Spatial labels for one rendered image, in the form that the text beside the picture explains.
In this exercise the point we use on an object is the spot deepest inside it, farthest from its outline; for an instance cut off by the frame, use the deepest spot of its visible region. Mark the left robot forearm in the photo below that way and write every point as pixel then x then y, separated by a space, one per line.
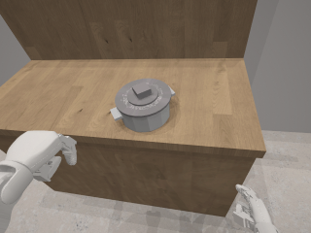
pixel 14 179

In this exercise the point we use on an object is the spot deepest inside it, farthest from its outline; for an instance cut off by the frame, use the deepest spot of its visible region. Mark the lid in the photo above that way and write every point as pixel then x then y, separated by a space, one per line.
pixel 146 106

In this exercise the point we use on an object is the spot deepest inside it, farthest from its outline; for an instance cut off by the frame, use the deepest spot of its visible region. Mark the right robot forearm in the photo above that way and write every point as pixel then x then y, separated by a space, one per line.
pixel 265 227

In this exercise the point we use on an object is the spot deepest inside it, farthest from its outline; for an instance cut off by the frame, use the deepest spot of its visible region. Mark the knob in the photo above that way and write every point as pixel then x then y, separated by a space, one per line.
pixel 141 89

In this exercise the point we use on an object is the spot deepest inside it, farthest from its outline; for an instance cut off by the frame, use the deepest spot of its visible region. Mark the table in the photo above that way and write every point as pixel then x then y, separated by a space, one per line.
pixel 84 51

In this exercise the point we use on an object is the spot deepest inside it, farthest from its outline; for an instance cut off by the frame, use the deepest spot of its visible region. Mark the right robot hand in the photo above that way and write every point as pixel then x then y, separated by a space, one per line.
pixel 249 215

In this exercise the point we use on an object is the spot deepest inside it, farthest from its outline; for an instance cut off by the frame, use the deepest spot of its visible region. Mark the left robot hand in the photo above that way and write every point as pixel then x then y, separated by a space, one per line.
pixel 35 148

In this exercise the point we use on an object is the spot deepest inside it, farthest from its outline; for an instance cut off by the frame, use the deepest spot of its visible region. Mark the pot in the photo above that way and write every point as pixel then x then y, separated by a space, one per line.
pixel 143 124

